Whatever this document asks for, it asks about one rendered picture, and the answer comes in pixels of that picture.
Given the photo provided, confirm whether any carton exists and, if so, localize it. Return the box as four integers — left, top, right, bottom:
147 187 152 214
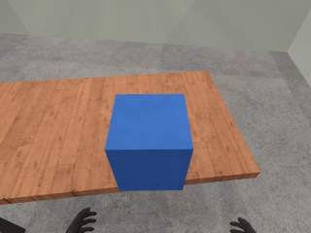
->
104 94 194 191

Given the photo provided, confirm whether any table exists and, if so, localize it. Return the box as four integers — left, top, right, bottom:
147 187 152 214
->
0 70 260 233

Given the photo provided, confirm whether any robot right hand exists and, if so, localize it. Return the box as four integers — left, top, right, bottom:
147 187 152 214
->
229 217 256 233

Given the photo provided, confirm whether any robot left hand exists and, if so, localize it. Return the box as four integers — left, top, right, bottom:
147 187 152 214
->
65 207 97 233

